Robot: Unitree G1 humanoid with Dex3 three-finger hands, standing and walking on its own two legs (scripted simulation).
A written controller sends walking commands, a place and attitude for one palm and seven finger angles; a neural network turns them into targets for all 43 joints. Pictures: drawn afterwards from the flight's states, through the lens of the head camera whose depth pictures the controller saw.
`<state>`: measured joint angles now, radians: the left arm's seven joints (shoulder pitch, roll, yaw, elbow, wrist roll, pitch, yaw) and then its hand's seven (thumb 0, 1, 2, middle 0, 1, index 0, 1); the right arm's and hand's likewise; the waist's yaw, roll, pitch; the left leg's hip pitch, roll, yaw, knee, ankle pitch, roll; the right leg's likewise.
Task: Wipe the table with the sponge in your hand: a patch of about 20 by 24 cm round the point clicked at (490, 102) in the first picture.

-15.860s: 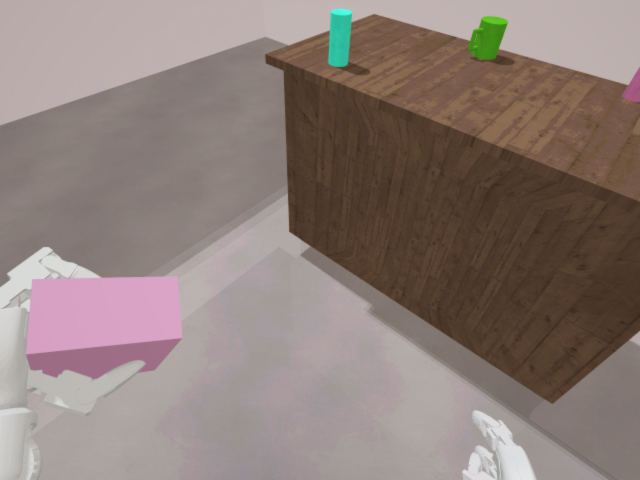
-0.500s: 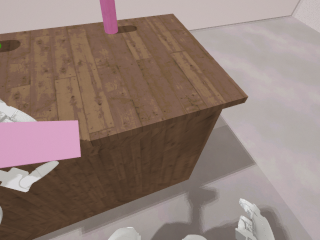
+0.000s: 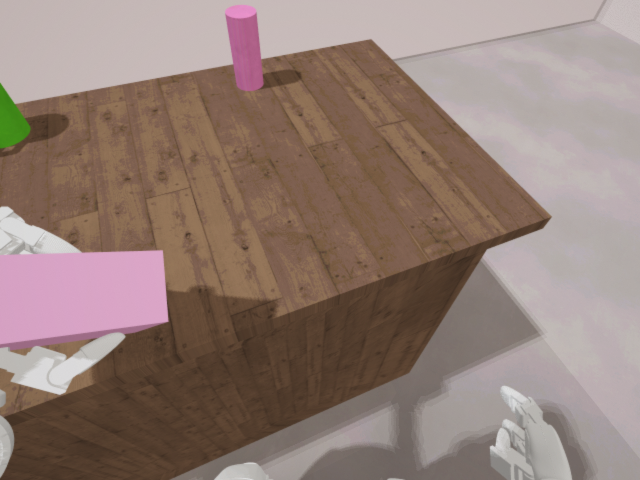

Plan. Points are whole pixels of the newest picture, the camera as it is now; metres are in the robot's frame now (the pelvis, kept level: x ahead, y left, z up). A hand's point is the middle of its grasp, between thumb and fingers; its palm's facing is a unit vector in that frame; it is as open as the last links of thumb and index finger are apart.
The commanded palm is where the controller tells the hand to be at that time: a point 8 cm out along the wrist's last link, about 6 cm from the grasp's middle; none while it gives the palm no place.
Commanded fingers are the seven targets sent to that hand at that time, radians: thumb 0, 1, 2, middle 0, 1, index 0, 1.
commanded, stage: come to a stop and stand still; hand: left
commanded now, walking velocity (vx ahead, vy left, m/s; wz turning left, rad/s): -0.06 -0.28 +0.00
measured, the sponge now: (101, 301) +0.24 +0.21 +0.16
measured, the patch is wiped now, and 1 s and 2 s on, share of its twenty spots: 0.00 0.00 0.00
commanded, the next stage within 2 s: look again from close up in 1.50 s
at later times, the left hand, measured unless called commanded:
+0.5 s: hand (21, 287) +0.24 +0.27 +0.18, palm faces +0.39 -0.85 -0.37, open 10.0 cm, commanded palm +0.17 +0.31 +0.20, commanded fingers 0.00 0.10 1.30 -1.20 -1.60 -1.20 -1.60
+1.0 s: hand out of the picture +0.21 +0.30 +0.18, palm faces +0.39 -0.84 -0.39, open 10.0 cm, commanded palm +0.15 +0.33 +0.20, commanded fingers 0.00 0.10 1.30 -1.20 -1.60 -1.20 -1.60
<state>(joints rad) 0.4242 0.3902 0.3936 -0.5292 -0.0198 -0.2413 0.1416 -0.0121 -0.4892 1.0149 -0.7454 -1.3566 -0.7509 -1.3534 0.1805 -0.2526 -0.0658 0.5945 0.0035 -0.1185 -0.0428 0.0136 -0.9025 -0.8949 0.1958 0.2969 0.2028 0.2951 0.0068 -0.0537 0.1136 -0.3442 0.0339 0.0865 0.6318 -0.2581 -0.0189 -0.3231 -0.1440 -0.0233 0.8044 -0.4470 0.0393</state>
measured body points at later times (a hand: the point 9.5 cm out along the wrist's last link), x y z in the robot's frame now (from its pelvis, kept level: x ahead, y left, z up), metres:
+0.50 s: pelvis +0.01 +0.03 +0.02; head +0.03 +0.04 +0.47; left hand +0.21 +0.32 +0.20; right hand +0.20 -0.19 -0.05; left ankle +0.05 +0.14 -0.72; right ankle +0.01 -0.09 -0.72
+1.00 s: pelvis -0.01 +0.05 +0.02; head +0.01 +0.07 +0.47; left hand +0.19 +0.35 +0.20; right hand +0.15 -0.18 -0.05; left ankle +0.04 +0.14 -0.72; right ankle +0.01 -0.08 -0.72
